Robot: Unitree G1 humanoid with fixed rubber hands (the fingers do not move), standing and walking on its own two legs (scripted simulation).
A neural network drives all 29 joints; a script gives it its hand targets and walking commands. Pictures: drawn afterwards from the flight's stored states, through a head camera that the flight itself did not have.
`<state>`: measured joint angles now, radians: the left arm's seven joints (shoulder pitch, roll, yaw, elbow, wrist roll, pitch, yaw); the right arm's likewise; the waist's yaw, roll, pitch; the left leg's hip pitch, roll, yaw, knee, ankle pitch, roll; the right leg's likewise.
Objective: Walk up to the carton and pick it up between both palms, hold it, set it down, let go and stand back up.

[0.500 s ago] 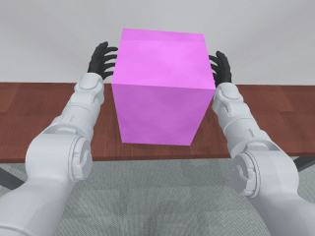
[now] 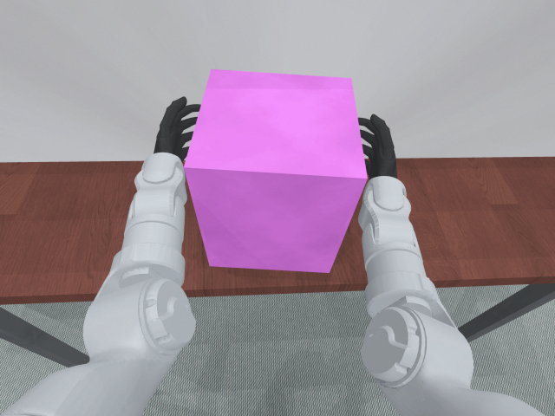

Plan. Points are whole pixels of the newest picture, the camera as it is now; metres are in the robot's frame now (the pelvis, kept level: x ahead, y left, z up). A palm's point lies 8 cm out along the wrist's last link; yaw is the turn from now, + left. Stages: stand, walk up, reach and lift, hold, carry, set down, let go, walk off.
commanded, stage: reach and lift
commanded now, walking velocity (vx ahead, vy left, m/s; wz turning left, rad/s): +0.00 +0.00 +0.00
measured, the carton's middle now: (275, 179) +0.46 +0.05 +0.06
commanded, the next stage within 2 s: none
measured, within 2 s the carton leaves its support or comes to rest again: leaves its support in 1.82 s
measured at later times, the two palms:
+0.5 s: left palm (170, 154) +0.43 +0.20 +0.12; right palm (380, 173) +0.44 -0.10 +0.12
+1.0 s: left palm (170, 154) +0.43 +0.20 +0.12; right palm (380, 175) +0.43 -0.10 +0.11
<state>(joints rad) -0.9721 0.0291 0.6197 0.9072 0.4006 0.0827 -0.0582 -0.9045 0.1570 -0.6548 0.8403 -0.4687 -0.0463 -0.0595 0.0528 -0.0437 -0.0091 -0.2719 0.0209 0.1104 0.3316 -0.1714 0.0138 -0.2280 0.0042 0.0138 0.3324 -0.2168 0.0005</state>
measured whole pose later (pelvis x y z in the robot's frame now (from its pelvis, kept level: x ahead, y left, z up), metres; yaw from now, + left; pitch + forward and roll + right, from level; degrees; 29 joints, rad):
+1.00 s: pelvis +0.00 +0.00 +0.00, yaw +1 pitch +6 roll +0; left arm -0.94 0.03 0.61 0.87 0.39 0.10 -0.07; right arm -0.88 0.18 -0.63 0.83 -0.44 -0.06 -0.08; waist 0.03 -0.05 0.00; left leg -0.25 0.02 0.11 0.31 -0.16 0.01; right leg -0.21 -0.01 -0.06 0.32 -0.22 -0.01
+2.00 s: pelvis -0.02 +0.00 +0.00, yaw +2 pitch +4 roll -1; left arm -0.87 0.06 0.37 0.95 0.24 0.07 0.07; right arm -0.84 0.03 -0.41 1.09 -0.18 -0.22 -0.13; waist 0.02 -0.06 -0.10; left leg -0.26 0.04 0.11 0.31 -0.13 0.01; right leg -0.17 0.00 -0.10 0.24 -0.14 -0.01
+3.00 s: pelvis -0.05 -0.01 +0.00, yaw +3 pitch -7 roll -1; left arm -0.91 0.09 0.35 0.63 0.27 0.57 0.04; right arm -0.97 -0.03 -0.19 0.97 0.08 0.19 -0.15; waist -0.07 -0.07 -0.02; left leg -0.08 0.03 0.07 0.32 -0.12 0.01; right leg 0.00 0.00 -0.11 0.28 -0.16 -0.02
